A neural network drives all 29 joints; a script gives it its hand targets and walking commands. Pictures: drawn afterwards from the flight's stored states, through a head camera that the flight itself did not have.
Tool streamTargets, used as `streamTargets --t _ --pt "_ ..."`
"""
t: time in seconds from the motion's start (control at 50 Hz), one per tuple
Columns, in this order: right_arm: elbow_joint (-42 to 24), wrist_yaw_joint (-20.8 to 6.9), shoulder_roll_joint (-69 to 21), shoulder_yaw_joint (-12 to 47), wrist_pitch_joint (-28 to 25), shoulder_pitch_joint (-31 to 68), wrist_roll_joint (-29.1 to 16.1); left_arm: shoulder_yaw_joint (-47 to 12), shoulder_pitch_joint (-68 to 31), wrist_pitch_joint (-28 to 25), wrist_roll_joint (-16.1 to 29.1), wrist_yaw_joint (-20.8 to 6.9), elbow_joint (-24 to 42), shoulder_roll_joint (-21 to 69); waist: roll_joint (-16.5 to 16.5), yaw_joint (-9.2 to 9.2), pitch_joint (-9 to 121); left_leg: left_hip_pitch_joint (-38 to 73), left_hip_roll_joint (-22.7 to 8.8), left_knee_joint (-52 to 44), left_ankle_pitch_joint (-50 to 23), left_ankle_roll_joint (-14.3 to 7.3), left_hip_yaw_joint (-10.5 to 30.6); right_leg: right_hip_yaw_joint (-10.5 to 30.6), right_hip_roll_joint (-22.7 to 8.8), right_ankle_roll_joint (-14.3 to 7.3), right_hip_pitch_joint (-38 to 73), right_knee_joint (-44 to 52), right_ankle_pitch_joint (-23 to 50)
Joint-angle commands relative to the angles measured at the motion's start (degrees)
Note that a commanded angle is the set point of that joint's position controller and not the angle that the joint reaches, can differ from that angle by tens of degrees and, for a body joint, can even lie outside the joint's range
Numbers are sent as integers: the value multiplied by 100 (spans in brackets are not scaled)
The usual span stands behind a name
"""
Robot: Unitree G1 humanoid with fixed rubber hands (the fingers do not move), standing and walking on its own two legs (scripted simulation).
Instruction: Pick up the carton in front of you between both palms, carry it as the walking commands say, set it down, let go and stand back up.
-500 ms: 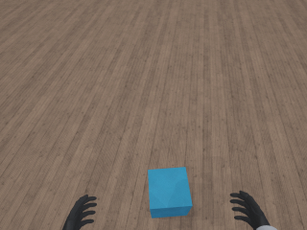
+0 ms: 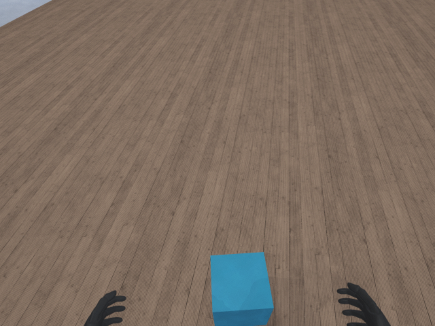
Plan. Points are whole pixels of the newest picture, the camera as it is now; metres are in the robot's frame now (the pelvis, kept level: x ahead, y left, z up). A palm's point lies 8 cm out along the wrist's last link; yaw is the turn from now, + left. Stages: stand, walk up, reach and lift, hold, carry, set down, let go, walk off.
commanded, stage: stand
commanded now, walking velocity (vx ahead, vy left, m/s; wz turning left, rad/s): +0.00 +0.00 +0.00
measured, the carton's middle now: (238, 291) +0.40 -0.04 -0.65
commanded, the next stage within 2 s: none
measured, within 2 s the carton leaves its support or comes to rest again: neither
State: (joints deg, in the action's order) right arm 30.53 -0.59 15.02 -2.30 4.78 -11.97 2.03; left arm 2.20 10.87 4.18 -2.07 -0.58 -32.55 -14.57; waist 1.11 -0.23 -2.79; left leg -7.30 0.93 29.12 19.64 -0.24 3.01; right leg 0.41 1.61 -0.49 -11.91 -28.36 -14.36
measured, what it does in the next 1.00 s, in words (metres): stands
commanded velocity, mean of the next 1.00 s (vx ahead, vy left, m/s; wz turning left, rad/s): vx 0.00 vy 0.00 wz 0.00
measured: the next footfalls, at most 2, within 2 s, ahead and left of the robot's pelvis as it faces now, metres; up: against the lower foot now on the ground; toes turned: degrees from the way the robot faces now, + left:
none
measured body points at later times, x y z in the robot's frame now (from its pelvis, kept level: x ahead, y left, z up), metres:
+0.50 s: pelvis +0.02 +0.00 +0.00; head +0.02 +0.00 +0.45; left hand +0.15 +0.29 -0.10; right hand +0.15 -0.29 -0.10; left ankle -0.04 +0.12 -0.74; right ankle +0.01 -0.11 -0.74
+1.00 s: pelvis +0.00 +0.00 +0.01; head +0.00 +0.00 +0.46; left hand +0.11 +0.31 -0.10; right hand +0.12 -0.31 -0.10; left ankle -0.04 +0.12 -0.74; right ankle +0.01 -0.11 -0.74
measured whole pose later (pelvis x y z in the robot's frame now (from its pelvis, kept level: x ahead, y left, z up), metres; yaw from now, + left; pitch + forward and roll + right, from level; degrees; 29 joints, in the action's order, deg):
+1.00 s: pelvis +0.00 +0.00 +0.01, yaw +0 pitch -2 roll +0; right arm 51.2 1.3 21.4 -0.7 -0.3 -10.5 1.5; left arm 0.9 7.1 -0.5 -1.4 0.8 -55.9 -20.8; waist 0.6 -0.6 -0.9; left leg -3.9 1.3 22.0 15.9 -0.4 3.4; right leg 0.2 1.0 -0.6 -9.0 -22.8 -11.7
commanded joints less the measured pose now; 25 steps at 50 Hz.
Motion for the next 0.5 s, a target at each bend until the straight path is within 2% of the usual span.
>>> streamTargets --t 0.0,0.08,0.14,0.48 --pt "-106 111 823 -238 -294 148 47 260 -319 -290 -34 118 97 -910 -41 24 365 -648 -270 -398 -547 88 174 448 -429 44 -2 456 27" --pt "129 119 981 -231 -388 201 33 244 -291 -389 -22 117 -259 -1002 -47 1 585 -576 -365 -357 -1328 79 261 416 -479 -4 213 254 1048" --pt "327 151 1093 -225 -424 152 34 230 -281 -424 -26 143 -487 -1092 -53 11 653 -454 -407 -349 -1681 72 294 420 -519 -33 325 203 1442" --pt "1024 232 1373 -128 -523 120 -12 133 -433 -507 19 196 -1244 -1348 -63 -4 555 -244 -521 -556 -2166 19 431 491 -633 -72 655 317 1837"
